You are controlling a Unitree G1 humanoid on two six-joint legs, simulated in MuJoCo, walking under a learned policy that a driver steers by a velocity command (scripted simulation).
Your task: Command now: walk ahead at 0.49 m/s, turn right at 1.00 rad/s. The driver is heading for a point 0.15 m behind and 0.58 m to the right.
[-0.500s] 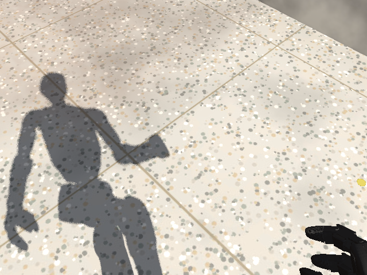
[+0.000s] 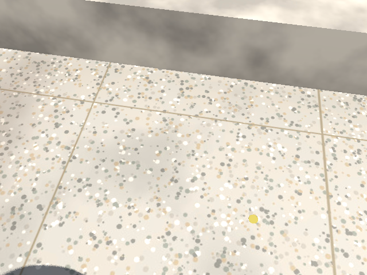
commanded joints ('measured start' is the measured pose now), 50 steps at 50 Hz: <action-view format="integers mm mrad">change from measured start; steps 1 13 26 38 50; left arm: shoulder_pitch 156 264 94 -160 355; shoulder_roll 192 158 86 53 242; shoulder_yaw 75 76 24 -5 66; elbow -22 21 -91 -188 20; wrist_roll -22 -15 29 14 29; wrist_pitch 0 20 15 11 -45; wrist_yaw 37 43 -59 -74 23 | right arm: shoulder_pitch -41 -317 -61 130 -67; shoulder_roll -172 -136 -202 -205 -184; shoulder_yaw -28 13 -42 -54 -35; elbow -150 -260 -143 -20 -105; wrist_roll -19 -12 -6 -27 21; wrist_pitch -21 48 3 -52 -45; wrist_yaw -7 -18 -14 12 28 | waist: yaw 35 105 22 -24 197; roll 147 -2 125 99 -6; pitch -178 -182 -105 38 -312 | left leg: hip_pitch -524 -310 71 137 -682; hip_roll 21 -106 170 214 11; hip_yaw -98 -86 -345 30 -87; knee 53 -686 -1270 -1388 19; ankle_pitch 3 342 -132 78 100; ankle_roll -5 27 168 173 152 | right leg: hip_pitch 562 356 -206 -371 875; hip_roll -356 -109 -191 -228 -487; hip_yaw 593 505 162 160 694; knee -365 -208 524 275 -411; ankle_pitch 707 809 -83 150 -253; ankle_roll -208 67 144 138 -37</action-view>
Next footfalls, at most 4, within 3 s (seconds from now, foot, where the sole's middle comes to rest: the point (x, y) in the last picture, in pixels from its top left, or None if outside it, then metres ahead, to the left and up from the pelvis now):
0.36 left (155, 272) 0.42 0.10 -0.73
0.92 right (282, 249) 0.48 -0.35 -0.73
1.34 left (315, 169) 0.80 -0.55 -0.73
1.70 right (345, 232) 0.54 -0.58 -0.73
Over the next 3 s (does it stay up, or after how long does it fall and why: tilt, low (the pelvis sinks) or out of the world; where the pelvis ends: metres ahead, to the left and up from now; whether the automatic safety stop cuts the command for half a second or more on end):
stays up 0.20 -1.09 0.02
